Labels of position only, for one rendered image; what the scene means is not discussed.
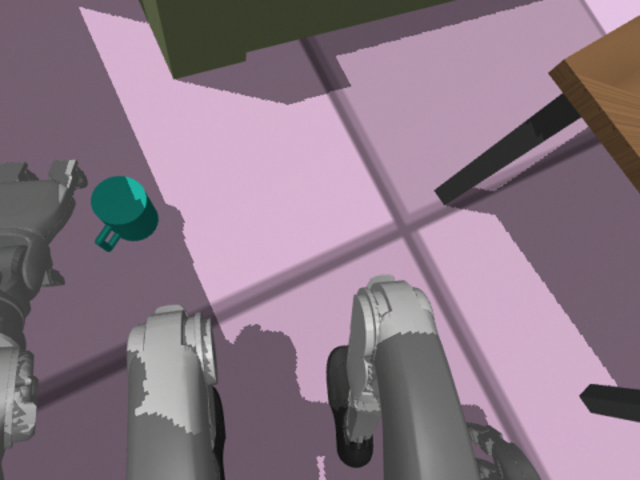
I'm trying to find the right robot hand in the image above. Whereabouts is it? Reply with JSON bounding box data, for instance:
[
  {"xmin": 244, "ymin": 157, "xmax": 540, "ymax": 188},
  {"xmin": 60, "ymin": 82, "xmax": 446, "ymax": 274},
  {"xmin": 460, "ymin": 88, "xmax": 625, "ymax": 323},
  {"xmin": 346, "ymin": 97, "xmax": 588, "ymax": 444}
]
[{"xmin": 466, "ymin": 422, "xmax": 541, "ymax": 480}]

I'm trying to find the left robot arm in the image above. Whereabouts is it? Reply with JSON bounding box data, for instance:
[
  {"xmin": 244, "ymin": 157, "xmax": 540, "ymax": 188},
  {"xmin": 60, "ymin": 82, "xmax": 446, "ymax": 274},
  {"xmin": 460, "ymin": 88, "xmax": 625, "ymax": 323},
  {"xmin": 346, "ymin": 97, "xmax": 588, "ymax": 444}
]
[{"xmin": 0, "ymin": 228, "xmax": 50, "ymax": 480}]

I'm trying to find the left robot hand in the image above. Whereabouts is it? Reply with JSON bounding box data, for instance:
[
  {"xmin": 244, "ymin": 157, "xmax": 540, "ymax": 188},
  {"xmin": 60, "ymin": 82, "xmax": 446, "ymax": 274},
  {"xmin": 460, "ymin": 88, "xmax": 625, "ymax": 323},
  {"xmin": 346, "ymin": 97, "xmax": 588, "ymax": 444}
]
[{"xmin": 0, "ymin": 160, "xmax": 88, "ymax": 287}]

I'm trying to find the coffee table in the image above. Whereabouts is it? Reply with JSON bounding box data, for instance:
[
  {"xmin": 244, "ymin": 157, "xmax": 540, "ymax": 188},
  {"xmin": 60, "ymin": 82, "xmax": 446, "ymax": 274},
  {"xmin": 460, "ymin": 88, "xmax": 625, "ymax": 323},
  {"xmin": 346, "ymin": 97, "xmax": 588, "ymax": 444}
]
[{"xmin": 434, "ymin": 15, "xmax": 640, "ymax": 422}]

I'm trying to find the right robot foot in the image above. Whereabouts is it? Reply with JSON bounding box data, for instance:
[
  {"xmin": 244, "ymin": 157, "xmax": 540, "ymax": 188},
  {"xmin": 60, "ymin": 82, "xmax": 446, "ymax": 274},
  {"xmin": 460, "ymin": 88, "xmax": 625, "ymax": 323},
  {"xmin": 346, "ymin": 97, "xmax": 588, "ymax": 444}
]
[{"xmin": 326, "ymin": 346, "xmax": 373, "ymax": 468}]

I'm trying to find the mug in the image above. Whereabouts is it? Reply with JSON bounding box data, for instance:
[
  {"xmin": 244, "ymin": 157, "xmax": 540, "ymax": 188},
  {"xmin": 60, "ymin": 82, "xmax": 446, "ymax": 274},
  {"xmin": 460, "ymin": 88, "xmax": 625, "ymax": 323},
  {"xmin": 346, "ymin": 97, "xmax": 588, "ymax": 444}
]
[{"xmin": 91, "ymin": 176, "xmax": 158, "ymax": 252}]

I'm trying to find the sofa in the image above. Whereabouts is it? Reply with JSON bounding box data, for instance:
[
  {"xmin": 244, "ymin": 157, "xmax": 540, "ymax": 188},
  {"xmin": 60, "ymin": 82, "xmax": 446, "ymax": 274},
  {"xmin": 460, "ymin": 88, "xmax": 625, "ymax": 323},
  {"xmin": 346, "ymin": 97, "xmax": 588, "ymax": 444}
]
[{"xmin": 139, "ymin": 0, "xmax": 455, "ymax": 79}]

